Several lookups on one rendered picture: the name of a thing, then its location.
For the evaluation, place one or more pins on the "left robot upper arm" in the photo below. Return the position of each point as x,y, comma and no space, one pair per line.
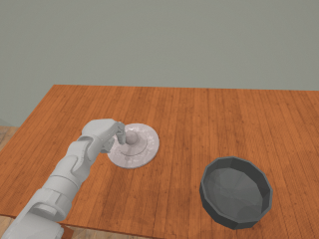
33,226

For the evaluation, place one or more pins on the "pot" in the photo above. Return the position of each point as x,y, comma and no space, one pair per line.
235,192

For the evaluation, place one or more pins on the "lid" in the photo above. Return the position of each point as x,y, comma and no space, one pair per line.
130,156

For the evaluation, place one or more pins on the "knob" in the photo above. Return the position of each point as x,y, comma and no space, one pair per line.
131,137

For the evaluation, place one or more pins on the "robot left forearm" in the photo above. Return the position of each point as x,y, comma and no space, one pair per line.
54,200

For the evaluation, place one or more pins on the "robot left hand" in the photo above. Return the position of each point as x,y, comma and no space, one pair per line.
104,130

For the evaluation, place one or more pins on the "table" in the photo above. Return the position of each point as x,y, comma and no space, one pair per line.
277,130

